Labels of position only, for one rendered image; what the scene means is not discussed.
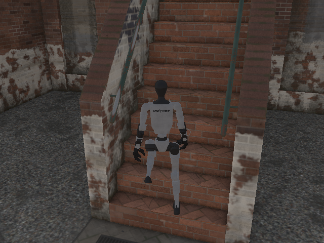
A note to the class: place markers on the stairs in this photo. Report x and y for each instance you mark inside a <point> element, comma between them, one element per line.
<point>191,52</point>

